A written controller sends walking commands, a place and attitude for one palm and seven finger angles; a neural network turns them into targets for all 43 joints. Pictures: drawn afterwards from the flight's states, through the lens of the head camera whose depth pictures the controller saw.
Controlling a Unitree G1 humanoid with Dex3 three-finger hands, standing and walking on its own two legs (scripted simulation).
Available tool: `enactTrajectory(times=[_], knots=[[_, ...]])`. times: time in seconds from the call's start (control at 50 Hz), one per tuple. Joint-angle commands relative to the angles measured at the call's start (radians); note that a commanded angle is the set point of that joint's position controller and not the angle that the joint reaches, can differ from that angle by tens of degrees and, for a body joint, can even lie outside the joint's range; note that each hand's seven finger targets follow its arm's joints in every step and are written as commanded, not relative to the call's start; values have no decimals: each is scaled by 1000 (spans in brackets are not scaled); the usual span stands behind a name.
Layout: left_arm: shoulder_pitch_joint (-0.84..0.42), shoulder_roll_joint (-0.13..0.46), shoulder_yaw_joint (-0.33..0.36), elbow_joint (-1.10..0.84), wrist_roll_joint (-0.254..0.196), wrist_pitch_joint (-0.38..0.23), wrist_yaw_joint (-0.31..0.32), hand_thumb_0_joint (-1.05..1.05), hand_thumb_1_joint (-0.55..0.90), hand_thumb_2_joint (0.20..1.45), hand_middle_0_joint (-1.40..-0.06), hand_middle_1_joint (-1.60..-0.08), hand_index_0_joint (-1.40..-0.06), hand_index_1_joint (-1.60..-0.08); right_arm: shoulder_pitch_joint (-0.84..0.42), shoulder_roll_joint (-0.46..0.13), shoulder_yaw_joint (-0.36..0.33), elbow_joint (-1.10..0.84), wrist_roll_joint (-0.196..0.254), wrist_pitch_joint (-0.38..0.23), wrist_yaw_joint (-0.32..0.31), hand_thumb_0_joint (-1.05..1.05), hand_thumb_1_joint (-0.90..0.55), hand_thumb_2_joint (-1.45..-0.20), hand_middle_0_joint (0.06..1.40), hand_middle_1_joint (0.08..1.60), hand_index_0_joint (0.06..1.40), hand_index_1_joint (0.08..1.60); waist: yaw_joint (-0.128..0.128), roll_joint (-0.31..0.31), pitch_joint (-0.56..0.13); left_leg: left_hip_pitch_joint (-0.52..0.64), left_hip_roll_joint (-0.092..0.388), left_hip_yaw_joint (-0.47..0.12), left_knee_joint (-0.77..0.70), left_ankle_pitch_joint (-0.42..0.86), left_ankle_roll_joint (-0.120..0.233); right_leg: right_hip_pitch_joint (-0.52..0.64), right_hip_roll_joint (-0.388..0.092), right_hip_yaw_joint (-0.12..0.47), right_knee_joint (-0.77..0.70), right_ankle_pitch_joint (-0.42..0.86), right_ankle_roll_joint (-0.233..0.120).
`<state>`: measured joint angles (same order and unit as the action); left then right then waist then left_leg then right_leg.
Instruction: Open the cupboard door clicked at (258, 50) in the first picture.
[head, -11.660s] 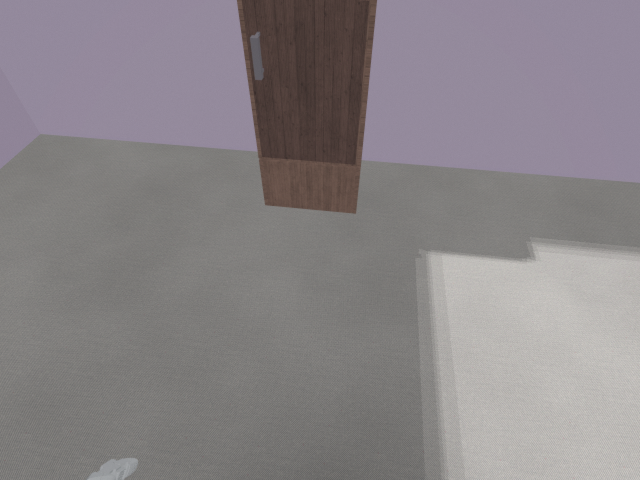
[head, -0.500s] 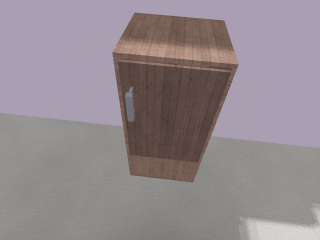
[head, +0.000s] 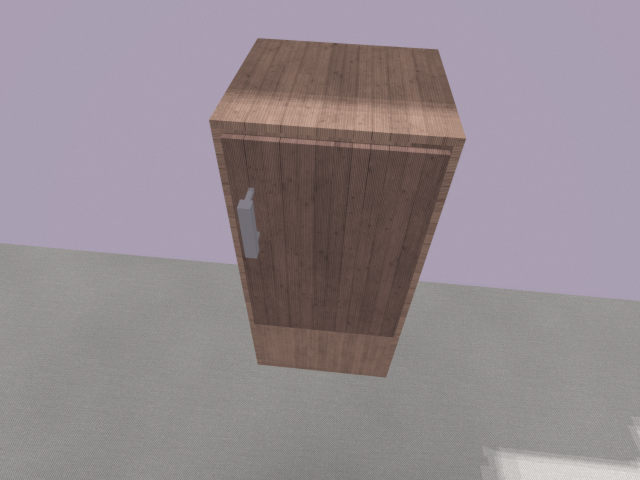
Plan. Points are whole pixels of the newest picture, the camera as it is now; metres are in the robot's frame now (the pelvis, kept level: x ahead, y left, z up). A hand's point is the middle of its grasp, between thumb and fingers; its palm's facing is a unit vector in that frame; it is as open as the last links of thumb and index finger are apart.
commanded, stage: come to a stop and stand still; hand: left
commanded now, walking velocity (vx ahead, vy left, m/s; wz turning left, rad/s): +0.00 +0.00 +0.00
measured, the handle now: (251, 223) +0.58 +0.17 -0.05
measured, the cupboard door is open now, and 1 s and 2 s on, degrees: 0 0 0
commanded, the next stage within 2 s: look again from close up in 0.90 s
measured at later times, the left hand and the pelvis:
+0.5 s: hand out of the picture +0.00 +0.14 -0.17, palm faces +0.06 -0.99 -0.14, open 7.4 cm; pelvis +0.02 -0.01 +0.01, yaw +0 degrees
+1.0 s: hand out of the picture +0.05 +0.20 -0.17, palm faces -0.02 -0.97 -0.22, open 7.4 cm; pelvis +0.02 +0.01 +0.00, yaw -1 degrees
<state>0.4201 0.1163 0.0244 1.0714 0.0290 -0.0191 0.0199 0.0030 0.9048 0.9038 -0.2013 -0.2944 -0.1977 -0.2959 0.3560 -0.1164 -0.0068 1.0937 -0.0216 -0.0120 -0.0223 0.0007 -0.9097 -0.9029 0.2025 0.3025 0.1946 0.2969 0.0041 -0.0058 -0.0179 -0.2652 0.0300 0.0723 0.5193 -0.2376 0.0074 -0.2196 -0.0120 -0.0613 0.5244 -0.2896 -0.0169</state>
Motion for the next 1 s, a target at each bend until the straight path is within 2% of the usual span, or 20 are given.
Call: enactTrajectory(times=[0.0, 0.08, 0.18, 0.22, 0.24, 0.34, 0.46, 0.48, 0.5, 0.52, 0.54, 0.56, 0.6, 0.62, 0.68, 0.8, 0.82, 0.86, 0.9, 0.98], knots=[[76, 77, 2, -15, -12, -21, 16, 0, 900, 900, -200, -300, -200, -300, 42, -47, -2, -35, 9, -21, -4, 0, -900, -900, 200, 300, 200, 300, -8, -116, 117, -15, 30, -36, -58, 23, 15, -58, -131, 171, -212, 56, -52], [82, 65, -3, -5, -13, -23, 21, 0, 900, 900, -200, -300, -200, -300, 48, -57, 1, -10, 11, -28, -11, 0, -900, -900, 200, 300, 200, 300, -2, -19, 77, 34, 61, -54, -76, 165, 17, -5, -100, 114, -147, 251, -35], [80, 63, -5, 5, -14, -21, 26, 0, 900, 900, -200, -300, -200, -300, 36, -59, 2, 3, 14, -29, -17, 0, -900, -900, 200, 300, 200, 300, 3, 2, 47, 51, 71, -59, -83, 232, 16, 53, -98, 98, -134, 350, -27], [77, 63, -6, 6, -13, -20, 27, 0, 900, 900, -200, -300, -200, -300, 30, -60, 1, 8, 14, -28, -19, 0, -900, -900, 200, 300, 200, 300, 3, -2, 47, 68, 75, -58, -85, 246, 14, 56, -96, 95, -135, 366, -25], [69, 59, -6, 5, -14, -18, 28, 0, 900, 900, -200, -300, -200, -300, 30, -60, 0, 11, 14, -27, -20, 0, -900, -900, 200, 300, 200, 300, 2, 19, 57, 64, 75, -59, -88, 249, 14, 55, -98, 89, -138, 356, -24], [51, 57, -8, 5, -13, -13, 28, 0, 900, 900, -200, -300, -200, -300, 17, -63, 0, 15, 13, -21, -21, 0, -900, -900, 200, 300, 200, 300, 4, 12, 90, 61, 76, -66, -115, 212, 14, 48, -94, 86, -159, 294, -20], [39, 65, -8, 5, -14, -10, 27, 0, 900, 900, -200, -300, -200, -300, 13, -71, 2, 15, 13, -20, -21, 0, -900, -900, 200, 300, 200, 300, 7, 13, 89, 68, 78, -71, -134, 204, 15, 59, -93, 86, -172, 264, -19], [78, 124, -10, 47, -2, -31, 60, 0, 900, 900, -200, -300, -200, -300, -123, -126, -5, -57, 18, -25, -5, 0, -900, -900, 200, 300, 200, 300, 44, 27, 156, 2, 74, -34, 76, 167, -15, -31, -155, 180, -186, 615, 2], [8, 163, -7, -9, -9, -39, 50, 0, 900, 900, -200, -300, -200, -300, -53, -60, -4, -82, 14, -8, 0, 0, -900, -900, 200, 300, 200, 300, -32, 16, 97, 12, 40, -53, 52, -84, -7, -32, -193, 205, -193, 404, -38], [-38, 163, -6, -27, -7, -42, 38, 0, 900, 900, -200, -300, -200, -300, -50, -60, -4, -72, 5, -1, 6, 0, -900, -900, 200, 300, 200, 300, -24, 60, 119, 50, 39, -43, 24, -78, -9, -91, -182, 195, -199, 230, -59], [-66, 152, -9, -29, -8, -41, 34, 0, 900, 900, -200, -300, -200, -300, -6, -74, -4, -69, 4, -4, 7, 0, -900, -900, 200, 300, 200, 300, -47, 35, 78, 64, 47, -56, -3, -41, -6, -93, -144, 166, -184, 62, -63], [-72, 135, -11, -35, -10, -38, 33, 0, 900, 900, -200, -300, -200, -300, 15, -93, -4, -67, 1, -9, 9, 0, -900, -900, 200, 300, 200, 300, -45, 27, 65, 52, 58, -74, -26, 3, 3, -79, -109, 137, -152, 13, -54], [-64, 118, -15, -37, -13, -26, 30, 0, 900, 900, -200, -300, -200, -300, 6, -115, -4, -75, 3, -17, 5, 0, -900, -900, 200, 300, 200, 300, -27, 36, 48, 26, 80, -98, -68, 36, 22, -36, -74, 107, -106, 8, -40], [-61, 117, -14, -37, -10, -21, 29, 0, 900, 900, -200, -300, -200, -300, 6, -120, -3, -77, 1, -22, 4, 0, -900, -900, 200, 300, 200, 300, -19, 72, 50, 10, 88, -112, -85, 51, 30, -17, -66, 94, -86, 16, -37], [-59, 117, -17, -33, -13, -10, 23, 0, 900, 900, -200, -300, -200, -300, -20, -138, -2, -90, 4, -21, 1, 0, -900, -900, 200, 300, 200, 300, -4, 21, 71, -12, 91, -121, -123, 11, 39, -11, -59, 86, -76, 7, -27], [-80, 136, -18, -36, -13, -4, 20, 0, 900, 900, -200, -300, -200, -300, -25, -151, 1, -75, 5, -20, 0, 0, -900, -900, 200, 300, 200, 300, -1, -16, 111, -7, 85, -116, -156, 13, 40, -22, -67, 93, -88, 35, -18], [-79, 140, -16, -37, -12, -3, 20, 0, 900, 900, -200, -300, -200, -300, -23, -151, 1, -72, 4, -23, 0, 0, -900, -900, 200, 300, 200, 300, 2, 10, 106, -1, 86, -117, -163, 29, 42, -17, -69, 87, -83, 43, -17], [-79, 149, -14, -38, -13, -3, 20, 0, 900, 900, -200, -300, -200, -300, -28, -155, 1, -67, 4, -25, -1, 0, -900, -900, 200, 300, 200, 300, 5, 16, 81, 15, 86, -111, -159, 59, 42, -2, -72, 89, -82, 70, -15], [-90, 155, -15, -36, -14, -3, 19, 0, 900, 900, -200, -300, -200, -300, -29, -155, 2, -61, 6, -25, -2, 0, -900, -900, 200, 300, 200, 300, 3, -12, 81, 23, 82, -104, -155, 72, 39, 1, -77, 92, -90, 82, -15], [-96, 165, -13, -36, -14, -4, 18, 0, 900, 900, -200, -300, -200, -300, -38, -157, 1, -53, 6, -27, -3, 0, -900, -900, 200, 300, 200, 300, 3, -2, 51, 58, 81, -91, -142, 126, 37, 10, -86, 96, -94, 127, -14]])
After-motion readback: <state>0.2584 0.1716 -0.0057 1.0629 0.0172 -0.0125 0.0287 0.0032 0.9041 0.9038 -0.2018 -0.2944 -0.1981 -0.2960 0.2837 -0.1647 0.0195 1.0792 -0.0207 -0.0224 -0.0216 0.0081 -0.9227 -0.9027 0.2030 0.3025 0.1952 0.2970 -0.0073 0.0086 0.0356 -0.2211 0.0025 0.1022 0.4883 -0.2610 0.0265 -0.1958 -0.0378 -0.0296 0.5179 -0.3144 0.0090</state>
